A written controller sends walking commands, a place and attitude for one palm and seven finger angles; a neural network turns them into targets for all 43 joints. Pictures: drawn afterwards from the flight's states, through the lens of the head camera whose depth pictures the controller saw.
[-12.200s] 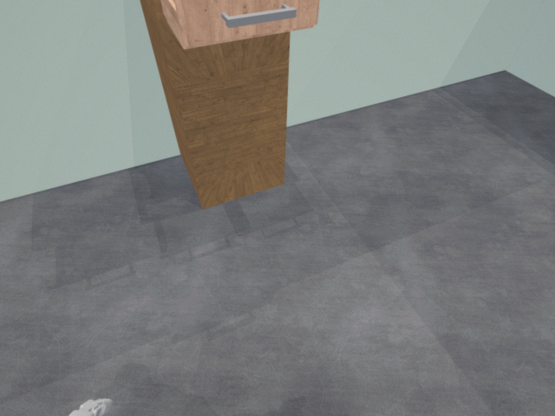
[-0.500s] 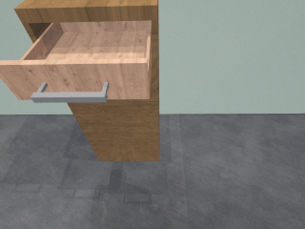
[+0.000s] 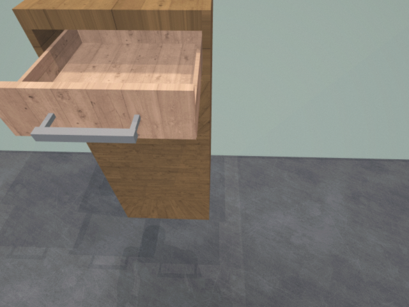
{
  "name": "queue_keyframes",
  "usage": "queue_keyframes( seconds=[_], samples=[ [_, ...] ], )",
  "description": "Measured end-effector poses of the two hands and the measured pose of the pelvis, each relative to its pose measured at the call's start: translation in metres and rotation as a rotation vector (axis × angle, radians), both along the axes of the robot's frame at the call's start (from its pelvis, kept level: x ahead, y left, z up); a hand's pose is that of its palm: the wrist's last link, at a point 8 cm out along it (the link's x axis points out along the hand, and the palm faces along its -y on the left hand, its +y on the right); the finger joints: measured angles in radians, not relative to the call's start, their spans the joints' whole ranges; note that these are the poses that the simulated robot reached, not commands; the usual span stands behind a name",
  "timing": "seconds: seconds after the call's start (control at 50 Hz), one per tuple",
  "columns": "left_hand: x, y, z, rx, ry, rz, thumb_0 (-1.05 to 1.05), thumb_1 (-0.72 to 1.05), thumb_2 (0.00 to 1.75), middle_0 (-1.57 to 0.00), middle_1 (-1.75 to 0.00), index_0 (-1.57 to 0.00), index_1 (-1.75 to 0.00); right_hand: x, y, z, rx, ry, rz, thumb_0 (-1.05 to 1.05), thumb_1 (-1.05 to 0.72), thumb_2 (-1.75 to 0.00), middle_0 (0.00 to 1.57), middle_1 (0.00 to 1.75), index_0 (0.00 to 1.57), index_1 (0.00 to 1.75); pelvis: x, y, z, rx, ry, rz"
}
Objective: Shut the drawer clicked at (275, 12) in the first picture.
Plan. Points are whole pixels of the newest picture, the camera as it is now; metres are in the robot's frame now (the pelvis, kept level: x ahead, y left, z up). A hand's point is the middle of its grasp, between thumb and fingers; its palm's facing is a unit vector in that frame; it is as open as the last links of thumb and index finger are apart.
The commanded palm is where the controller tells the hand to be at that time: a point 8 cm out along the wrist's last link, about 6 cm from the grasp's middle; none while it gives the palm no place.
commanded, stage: raise the hand and make a fist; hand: left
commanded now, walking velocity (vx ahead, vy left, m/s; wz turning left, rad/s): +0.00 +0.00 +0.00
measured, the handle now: (89, 127) +0.39 +0.24 +0.16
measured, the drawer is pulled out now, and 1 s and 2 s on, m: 0.22 0.22 0.22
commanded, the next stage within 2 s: bring the fist close to the handle in 1.94 s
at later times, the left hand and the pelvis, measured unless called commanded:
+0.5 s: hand out of the picture +0.12 +0.20 +0.01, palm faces +0.10 -1.00 -0.01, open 5.8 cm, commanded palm +0.11 +0.24 +0.03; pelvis -0.04 +0.01 -0.04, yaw +2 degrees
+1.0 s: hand (69, 247) +0.18 +0.20 +0.13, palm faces +0.03 -0.99 -0.10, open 3.4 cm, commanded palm +0.14 +0.25 +0.14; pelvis -0.04 +0.02 -0.01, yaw +2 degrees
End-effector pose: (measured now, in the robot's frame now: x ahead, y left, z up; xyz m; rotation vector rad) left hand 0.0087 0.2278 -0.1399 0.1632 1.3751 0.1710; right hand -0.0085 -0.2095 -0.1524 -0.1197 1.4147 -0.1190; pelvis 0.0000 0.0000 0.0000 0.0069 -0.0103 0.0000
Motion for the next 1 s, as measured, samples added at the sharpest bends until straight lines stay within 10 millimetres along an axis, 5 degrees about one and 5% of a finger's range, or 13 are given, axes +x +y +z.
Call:
queue_keyframes(
  seconds=[0.08,0.2,0.26,0.34,0.46,0.56,0.72,0.86,1.0],
  samples=[
    [0.011,0.003,0.005,0.005,-0.063,0.047,0.02,0.93,0.9,-0.2,-0.3,-0.2,-0.3,0.006,-0.005,0.002,-0.018,-0.032,-0.005,0.01,-0.92,-0.9,0.2,0.3,0.2,0.3,-0.001,0.001,-0.001,-0.007,0.003,0.0],
    [0.124,0.01,0.123,0.053,-0.885,0.052,0.02,0.93,0.9,-0.24,-0.34,-0.23,-0.34,0.072,-0.03,0.029,-0.114,-0.488,0.009,0.02,-0.92,-0.9,0.2,0.3,0.2,0.3,-0.009,0.007,-0.006,0.003,0.04,0.033],
    [0.152,0.002,0.171,-0.023,-1.238,-0.044,0.02,0.93,0.9,-0.27,-0.38,-0.27,-0.38,0.117,-0.037,0.05,-0.129,-0.712,0.04,0.01,-0.92,-0.9,0.2,0.3,0.2,0.3,-0.018,0.007,-0.014,0.01,0.08,0.023],
    [0.144,-0.008,0.184,-0.141,-1.457,-0.218,0.01,0.92,0.9,-0.34,-0.45,-0.33,-0.45,0.169,-0.039,0.081,-0.137,-0.94,0.11,0.01,-0.92,-0.9,0.2,0.3,0.2,0.3,-0.031,0.006,-0.03,0.014,0.113,0.008],
    [0.098,0.012,0.153,-0.15,-1.295,-0.128,0.01,0.9,0.9,-0.45,-0.58,-0.45,-0.57,0.21,-0.019,0.111,-0.136,-1.094,0.202,0.01,-0.91,-0.9,0.2,0.3,0.2,0.3,-0.04,0.008,-0.042,0.004,0.119,0.026],
    [0.088,0.025,0.166,-0.059,-1.361,-0.089,0.02,0.9,0.9,-0.55,-0.68,-0.55,-0.68,0.204,0.013,0.098,-0.08,-1.06,0.303,0.01,-0.91,-0.9,0.2,0.3,0.2,0.3,-0.045,0.011,-0.045,-0.024,0.099,0.059],
    [0.141,0.017,0.213,-0.123,-1.433,-0.266,0.02,0.9,0.9,-0.71,-0.86,-0.71,-0.85,0.146,0.048,0.059,0.041,-0.879,0.245,0.01,-0.9,-0.9,0.2,0.3,0.21,0.3,-0.048,0.017,-0.034,-0.034,0.058,0.06],
    [0.152,0.027,0.243,-0.09,-1.407,-0.233,0.02,0.9,0.9,-0.85,-1.01,-0.85,-1.0,0.115,0.037,0.057,0.027,-0.826,0.166,0.01,-0.9,-0.9,0.2,0.3,0.21,0.3,-0.041,0.023,-0.021,-0.018,0.039,0.032],
    [0.148,0.03,0.27,-0.055,-1.452,-0.225,0.02,0.9,0.9,-0.99,-1.16,-0.99,-1.15,0.131,0.014,0.072,-0.042,-0.867,0.195,0.01,-0.9,-0.9,0.2,0.3,0.2,0.3,-0.035,0.024,-0.014,-0.019,0.014,0.036]
  ],
)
